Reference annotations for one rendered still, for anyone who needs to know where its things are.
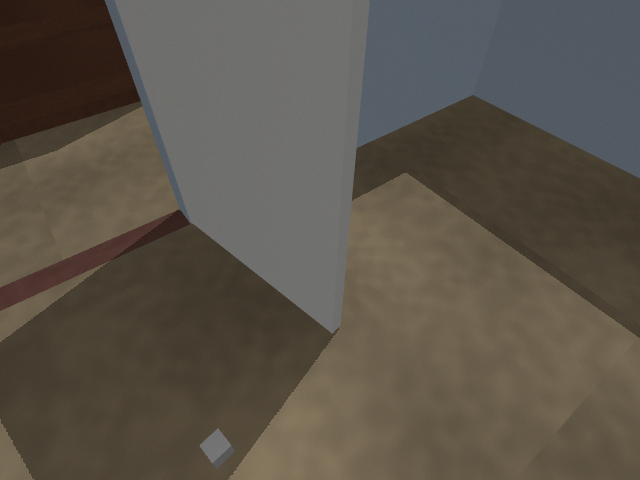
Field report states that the bookshelf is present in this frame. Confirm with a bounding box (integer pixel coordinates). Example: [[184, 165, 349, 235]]
[[0, 0, 141, 145]]

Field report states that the cube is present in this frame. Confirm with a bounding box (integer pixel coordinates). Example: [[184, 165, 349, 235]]
[[199, 429, 235, 469]]

